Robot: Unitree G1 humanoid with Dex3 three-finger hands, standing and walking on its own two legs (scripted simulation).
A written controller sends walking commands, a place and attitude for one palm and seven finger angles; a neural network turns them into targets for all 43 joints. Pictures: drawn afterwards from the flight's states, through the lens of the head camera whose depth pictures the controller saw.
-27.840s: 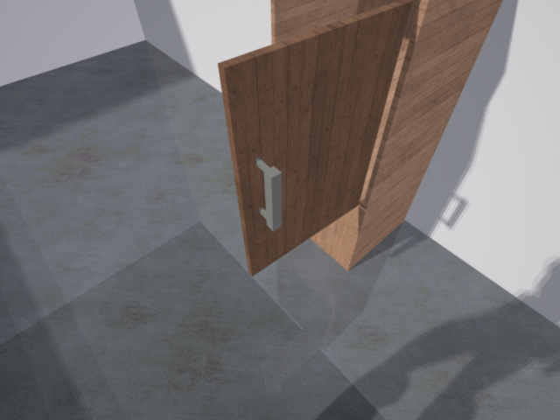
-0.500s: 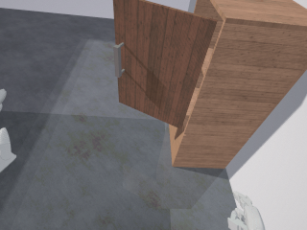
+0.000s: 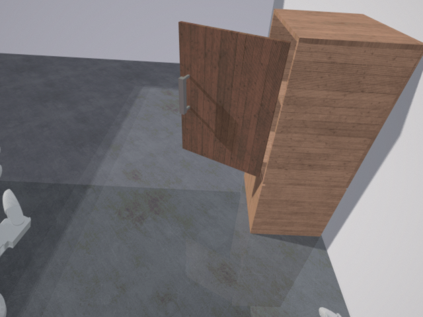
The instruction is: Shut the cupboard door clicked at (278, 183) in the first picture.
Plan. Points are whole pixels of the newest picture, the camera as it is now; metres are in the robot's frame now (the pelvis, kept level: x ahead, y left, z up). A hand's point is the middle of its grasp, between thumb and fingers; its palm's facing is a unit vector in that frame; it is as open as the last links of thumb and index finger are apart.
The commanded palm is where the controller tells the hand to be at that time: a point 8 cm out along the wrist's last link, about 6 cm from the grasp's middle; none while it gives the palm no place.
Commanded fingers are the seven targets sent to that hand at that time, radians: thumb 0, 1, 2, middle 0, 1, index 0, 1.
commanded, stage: stop stepping back and stand still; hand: left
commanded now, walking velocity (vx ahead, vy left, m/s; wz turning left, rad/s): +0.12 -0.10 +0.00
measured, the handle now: (185, 94) +0.99 +0.15 -0.02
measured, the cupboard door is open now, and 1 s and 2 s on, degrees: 63 63 63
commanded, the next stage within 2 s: let the arm hang, fingers relaxed in 0.70 s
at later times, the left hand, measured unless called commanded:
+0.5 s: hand (19, 223) +0.20 +0.29 +0.17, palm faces +0.49 -0.77 -0.41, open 7.4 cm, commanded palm +0.14 +0.32 +0.18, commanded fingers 0.00 0.90 0.90 -0.20 -0.30 -0.20 -0.30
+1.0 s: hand out of the picture +0.15 +0.24 -0.10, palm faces -0.01 -0.94 -0.34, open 7.4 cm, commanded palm none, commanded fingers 0.00 0.90 0.90 -0.20 -0.30 -0.20 -0.30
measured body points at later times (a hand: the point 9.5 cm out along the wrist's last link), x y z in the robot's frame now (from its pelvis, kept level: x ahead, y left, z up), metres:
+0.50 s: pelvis +0.00 +0.02 +0.00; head -0.02 +0.02 +0.45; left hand +0.16 +0.33 +0.19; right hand +0.14 -0.24 -0.08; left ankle +0.05 +0.13 -0.73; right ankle -0.03 -0.10 -0.73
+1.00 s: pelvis +0.00 +0.03 +0.00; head +0.00 +0.01 +0.45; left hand +0.15 +0.29 -0.07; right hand +0.14 -0.24 -0.12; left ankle +0.05 +0.13 -0.73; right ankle -0.03 -0.10 -0.73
